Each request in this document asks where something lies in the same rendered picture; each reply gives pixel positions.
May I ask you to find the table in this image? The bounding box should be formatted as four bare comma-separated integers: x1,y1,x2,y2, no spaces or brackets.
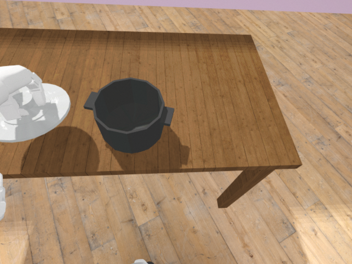
0,28,303,208

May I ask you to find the pot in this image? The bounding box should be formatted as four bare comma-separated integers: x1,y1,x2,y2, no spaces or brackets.
84,78,174,153

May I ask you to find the lid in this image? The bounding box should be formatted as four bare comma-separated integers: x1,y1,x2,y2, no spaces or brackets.
0,83,71,142

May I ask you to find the robot left hand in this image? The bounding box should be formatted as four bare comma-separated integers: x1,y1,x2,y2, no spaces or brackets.
0,65,46,120

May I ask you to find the knob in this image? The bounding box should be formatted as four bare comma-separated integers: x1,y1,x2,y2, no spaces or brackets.
12,92,36,111

